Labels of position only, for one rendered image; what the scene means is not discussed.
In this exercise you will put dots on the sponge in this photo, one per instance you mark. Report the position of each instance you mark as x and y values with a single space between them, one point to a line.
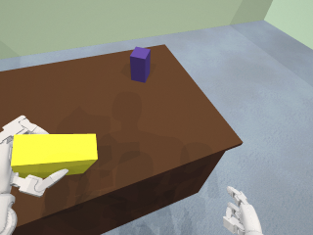
41 155

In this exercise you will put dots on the left robot forearm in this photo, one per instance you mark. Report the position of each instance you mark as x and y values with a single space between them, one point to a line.
8 217

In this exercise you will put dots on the robot left hand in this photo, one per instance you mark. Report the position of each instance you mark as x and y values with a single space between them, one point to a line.
31 185

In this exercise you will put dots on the robot right hand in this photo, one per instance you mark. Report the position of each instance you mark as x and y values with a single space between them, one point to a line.
243 219

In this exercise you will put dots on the table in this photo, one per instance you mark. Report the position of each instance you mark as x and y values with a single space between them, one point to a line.
157 141

